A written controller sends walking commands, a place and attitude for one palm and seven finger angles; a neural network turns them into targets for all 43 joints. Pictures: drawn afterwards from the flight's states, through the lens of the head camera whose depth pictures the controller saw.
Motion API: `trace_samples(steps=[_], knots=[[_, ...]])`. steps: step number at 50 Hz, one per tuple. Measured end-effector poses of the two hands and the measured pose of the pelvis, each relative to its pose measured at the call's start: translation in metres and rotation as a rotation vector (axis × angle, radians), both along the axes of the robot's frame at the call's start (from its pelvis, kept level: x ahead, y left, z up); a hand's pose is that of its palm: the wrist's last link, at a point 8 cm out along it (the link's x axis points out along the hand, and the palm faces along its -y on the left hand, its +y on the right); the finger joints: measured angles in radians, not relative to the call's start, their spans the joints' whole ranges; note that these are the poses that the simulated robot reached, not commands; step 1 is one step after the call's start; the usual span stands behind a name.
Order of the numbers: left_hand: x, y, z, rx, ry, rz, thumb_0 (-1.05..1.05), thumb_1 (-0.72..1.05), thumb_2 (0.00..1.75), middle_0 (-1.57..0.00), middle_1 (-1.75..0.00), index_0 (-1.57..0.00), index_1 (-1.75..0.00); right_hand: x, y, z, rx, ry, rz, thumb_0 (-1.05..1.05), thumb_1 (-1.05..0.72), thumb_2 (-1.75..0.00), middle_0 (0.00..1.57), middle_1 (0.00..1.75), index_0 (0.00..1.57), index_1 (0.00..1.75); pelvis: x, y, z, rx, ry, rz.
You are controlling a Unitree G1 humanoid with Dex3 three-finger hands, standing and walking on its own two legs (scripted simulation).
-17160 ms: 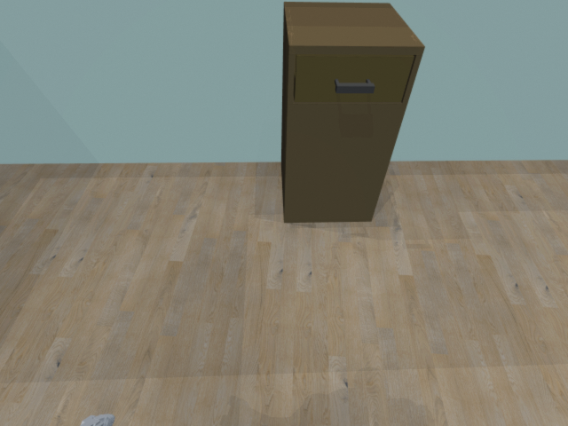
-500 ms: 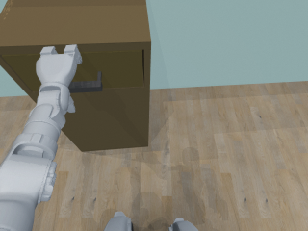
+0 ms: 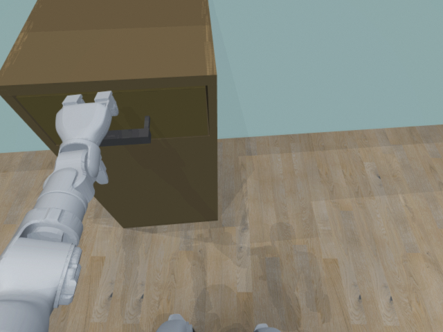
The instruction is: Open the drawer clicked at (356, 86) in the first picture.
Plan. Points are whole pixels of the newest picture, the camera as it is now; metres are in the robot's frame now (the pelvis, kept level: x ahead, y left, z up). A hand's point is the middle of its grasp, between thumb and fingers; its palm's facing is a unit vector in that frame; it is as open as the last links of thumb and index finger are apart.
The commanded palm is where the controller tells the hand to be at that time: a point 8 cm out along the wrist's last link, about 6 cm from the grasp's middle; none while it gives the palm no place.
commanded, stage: lift the fingers back up to retry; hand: left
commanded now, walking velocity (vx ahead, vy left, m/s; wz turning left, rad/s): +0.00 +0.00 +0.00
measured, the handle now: (122, 129) +0.54 +0.20 -0.01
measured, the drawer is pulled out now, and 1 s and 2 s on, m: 0.00 0.00 0.00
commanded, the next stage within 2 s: re-aim the fingers above the handle in 0.88 s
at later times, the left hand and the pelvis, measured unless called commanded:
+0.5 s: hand (98, 139) +0.47 +0.22 +0.04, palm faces -0.06 -0.04 -1.00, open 13.8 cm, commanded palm +0.47 +0.21 +0.11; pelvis +0.00 +0.00 +0.01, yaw -1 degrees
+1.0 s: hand (109, 132) +0.49 +0.20 +0.05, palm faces -0.04 -0.03 -1.00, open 13.9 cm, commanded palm +0.47 +0.20 +0.11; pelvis +0.00 +0.00 +0.00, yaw -1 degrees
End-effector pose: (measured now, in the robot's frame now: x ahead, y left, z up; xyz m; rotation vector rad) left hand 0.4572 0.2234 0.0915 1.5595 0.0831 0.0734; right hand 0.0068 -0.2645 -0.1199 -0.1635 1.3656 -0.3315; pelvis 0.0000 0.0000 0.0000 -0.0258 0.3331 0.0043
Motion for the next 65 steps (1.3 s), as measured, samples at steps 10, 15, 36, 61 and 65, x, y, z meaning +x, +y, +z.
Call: trace_samples(steps=[10,15,36,61,65], knots=[[0.016,-0.031,0.02,-0.064,0.06,-0.063,-0.01,-0.49,0.31,-0.32,-1.2,-0.32,-1.2,0.006,-0.008,0.014,-0.039,-0.019,0.0,0.01,-0.91,-0.9,0.2,0.3,0.2,0.3,0.004,-0.001,0.006,-0.006,-0.028,0.018],[0.022,-0.041,0.018,-0.087,0.04,-0.1,0.0,-0.49,0.31,-0.33,-1.21,-0.32,-1.2,0.006,-0.01,0.016,-0.051,-0.047,-0.024,0.01,-0.91,-0.9,0.2,0.3,0.2,0.3,0.005,0.0,0.005,-0.001,-0.019,-0.008],[0.002,-0.025,0.02,-0.052,0.02,-0.109,-0.01,-0.49,0.31,-0.33,-1.2,-0.32,-1.2,0.006,-0.001,0.011,-0.028,-0.037,0.012,0.01,-0.91,-0.9,0.2,0.3,0.2,0.3,-0.002,0.004,0.005,-0.007,-0.035,0.017],[0.013,-0.024,0.013,-0.042,0.069,-0.057,-0.01,-0.49,0.31,-0.32,-1.2,-0.31,-1.2,-0.018,-0.002,0.01,-0.02,0.02,-0.031,0.01,-0.91,-0.9,0.2,0.3,0.2,0.3,0.002,0.0,0.006,-0.004,-0.018,0.001],[0.013,-0.033,0.01,-0.058,0.057,-0.094,-0.01,-0.49,0.31,-0.32,-1.2,-0.31,-1.2,-0.012,-0.005,0.011,-0.027,0.008,-0.026,0.01,-0.91,-0.9,0.2,0.3,0.2,0.3,0.004,0.0,0.005,-0.003,-0.015,-0.001]])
